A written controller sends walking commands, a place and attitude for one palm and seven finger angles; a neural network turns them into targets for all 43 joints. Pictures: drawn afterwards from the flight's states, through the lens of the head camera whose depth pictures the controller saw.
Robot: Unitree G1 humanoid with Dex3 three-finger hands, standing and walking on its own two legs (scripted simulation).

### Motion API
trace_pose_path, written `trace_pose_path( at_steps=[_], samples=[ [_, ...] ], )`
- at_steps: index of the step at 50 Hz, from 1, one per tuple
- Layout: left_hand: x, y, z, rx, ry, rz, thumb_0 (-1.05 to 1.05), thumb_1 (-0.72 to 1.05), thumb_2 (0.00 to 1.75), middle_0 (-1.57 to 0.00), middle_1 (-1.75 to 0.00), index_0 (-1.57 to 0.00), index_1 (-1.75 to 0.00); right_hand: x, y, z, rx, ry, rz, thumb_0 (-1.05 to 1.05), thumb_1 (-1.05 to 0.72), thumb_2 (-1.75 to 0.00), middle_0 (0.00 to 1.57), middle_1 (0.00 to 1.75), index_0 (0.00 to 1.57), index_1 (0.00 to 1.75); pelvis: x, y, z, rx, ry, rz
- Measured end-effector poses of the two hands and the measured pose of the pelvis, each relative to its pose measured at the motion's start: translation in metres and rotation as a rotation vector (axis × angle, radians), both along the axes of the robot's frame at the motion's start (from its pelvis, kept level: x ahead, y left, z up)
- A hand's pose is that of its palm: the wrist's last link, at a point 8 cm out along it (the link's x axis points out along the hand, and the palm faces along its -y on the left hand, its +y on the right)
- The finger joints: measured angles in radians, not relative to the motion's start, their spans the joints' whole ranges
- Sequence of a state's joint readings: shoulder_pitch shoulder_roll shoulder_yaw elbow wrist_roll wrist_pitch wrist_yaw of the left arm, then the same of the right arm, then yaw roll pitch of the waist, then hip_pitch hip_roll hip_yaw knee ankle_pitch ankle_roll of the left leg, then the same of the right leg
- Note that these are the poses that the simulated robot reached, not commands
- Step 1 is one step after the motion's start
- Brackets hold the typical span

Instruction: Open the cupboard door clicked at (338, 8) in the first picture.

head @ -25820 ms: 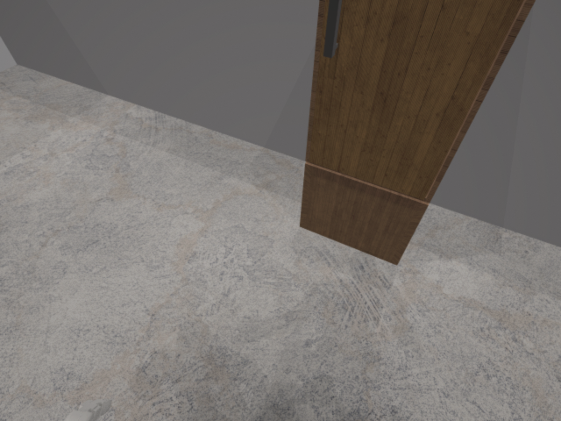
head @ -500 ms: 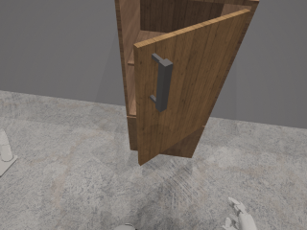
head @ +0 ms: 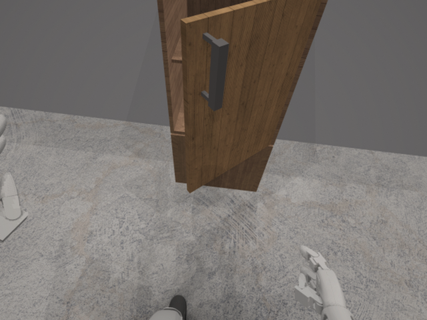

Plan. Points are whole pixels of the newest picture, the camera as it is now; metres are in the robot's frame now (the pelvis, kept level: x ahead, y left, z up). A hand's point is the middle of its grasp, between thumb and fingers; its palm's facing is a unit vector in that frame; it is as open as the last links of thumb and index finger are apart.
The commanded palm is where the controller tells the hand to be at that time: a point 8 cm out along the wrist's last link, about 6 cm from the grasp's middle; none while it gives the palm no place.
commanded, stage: stop stepping back and stand still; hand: left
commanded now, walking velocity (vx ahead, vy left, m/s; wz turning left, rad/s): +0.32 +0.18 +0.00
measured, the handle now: (211, 73) +0.56 +0.05 +0.15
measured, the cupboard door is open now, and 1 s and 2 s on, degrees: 43 43 43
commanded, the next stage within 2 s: let the arm hang, fingers relaxed in 0.60 s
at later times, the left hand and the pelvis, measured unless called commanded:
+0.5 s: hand out of the picture +0.12 +0.25 +0.18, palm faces +0.39 -0.77 -0.50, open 7.4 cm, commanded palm +0.07 +0.30 +0.19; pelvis -0.07 -0.01 +0.01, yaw +1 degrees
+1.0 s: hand out of the picture -0.03 +0.19 -0.16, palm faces +0.12 -0.97 -0.20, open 7.1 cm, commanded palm none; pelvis -0.07 +0.01 +0.00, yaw +6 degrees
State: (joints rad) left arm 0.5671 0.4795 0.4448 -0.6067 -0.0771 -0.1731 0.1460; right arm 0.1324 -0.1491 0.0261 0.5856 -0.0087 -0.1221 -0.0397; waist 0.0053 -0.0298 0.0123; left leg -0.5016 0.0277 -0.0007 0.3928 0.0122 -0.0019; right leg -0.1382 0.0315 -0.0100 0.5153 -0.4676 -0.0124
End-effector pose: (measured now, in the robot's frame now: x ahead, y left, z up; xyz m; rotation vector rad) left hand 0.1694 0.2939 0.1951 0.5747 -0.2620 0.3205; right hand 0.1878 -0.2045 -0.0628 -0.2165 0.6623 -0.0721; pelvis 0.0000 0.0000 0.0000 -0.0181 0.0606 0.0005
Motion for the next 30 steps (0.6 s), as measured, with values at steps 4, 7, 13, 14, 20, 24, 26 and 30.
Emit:
trace_pose_path(
  at_steps=[4, 7, 13, 14, 20, 24, 26, 30],
  samples=[
    [-0.027, -0.01, -0.001, 0.004, 0.037, -0.012, 0.01, 0.89, 0.89, -0.21, -0.3, -0.21, -0.3, -0.042, -0.018, -0.012, -0.006, 0.072, -0.029, 0.01, -0.9, -0.9, 0.2, 0.3, 0.21, 0.3, -0.022, -0.004, 0.001, -0.004, -0.024, -0.009],
    [-0.042, -0.005, -0.001, -0.009, 0.028, 0.022, 0.01, 0.89, 0.89, -0.22, -0.3, -0.21, -0.3, -0.076, -0.032, -0.013, -0.031, 0.13, -0.079, 0.01, -0.9, -0.9, 0.2, 0.3, 0.21, 0.3, -0.024, -0.006, 0.006, 0.02, -0.036, -0.016],
    [-0.051, 0.014, -0.011, -0.074, -0.046, 0.089, 0.01, 0.89, 0.89, -0.21, -0.3, -0.21, -0.3, -0.118, -0.053, -0.017, -0.113, 0.171, -0.138, 0.02, -0.9, -0.9, 0.2, 0.3, 0.21, 0.3, -0.034, 0.004, 0.002, 0.019, -0.06, 0.025],
    [-0.052, 0.016, -0.012, -0.079, -0.046, 0.092, 0.01, 0.89, 0.89, -0.21, -0.3, -0.21, -0.3, -0.121, -0.053, -0.015, -0.118, 0.166, -0.142, 0.02, -0.9, -0.9, 0.2, 0.3, 0.21, 0.3, -0.038, 0.005, 0.003, 0.023, -0.064, 0.019],
    [-0.065, 0.005, -0.005, -0.023, -0.025, 0.045, 0.01, 0.89, 0.89, -0.21, -0.3, -0.21, -0.3, -0.129, -0.043, -0.006, -0.078, 0.081, -0.133, 0.02, -0.9, -0.9, 0.2, 0.3, 0.2, 0.3, -0.059, 0.0, 0.006, 0.034, -0.069, 0.011],
    [-0.081, -0.005, 0.002, 0.019, -0.002, 0.031, 0.01, 0.89, 0.89, -0.21, -0.3, -0.21, -0.3, -0.127, -0.035, -0.01, -0.035, 0.07, -0.1, 0.01, -0.9, -0.9, 0.2, 0.3, 0.21, 0.3, -0.067, -0.005, 0.006, 0.018, -0.066, 0.024],
    [-0.09, -0.006, 0.003, 0.015, 0.002, 0.042, 0.01, 0.89, 0.89, -0.21, -0.3, -0.21, -0.3, -0.126, -0.034, -0.013, -0.023, 0.087, -0.088, 0.01, -0.9, -0.9, 0.2, 0.3, 0.21, 0.3, -0.068, -0.006, 0.007, 0.018, -0.062, 0.009],
    [-0.093, 0.004, -0.002, -0.027, -0.014, 0.1, 0.01, 0.89, 0.89, -0.21, -0.3, -0.21, -0.3, -0.123, -0.032, -0.014, -0.032, 0.11, -0.064, 0.01, -0.9, -0.9, 0.2, 0.3, 0.21, 0.3, -0.065, -0.004, 0.01, 0.031, -0.069, 0.008]
  ],
)
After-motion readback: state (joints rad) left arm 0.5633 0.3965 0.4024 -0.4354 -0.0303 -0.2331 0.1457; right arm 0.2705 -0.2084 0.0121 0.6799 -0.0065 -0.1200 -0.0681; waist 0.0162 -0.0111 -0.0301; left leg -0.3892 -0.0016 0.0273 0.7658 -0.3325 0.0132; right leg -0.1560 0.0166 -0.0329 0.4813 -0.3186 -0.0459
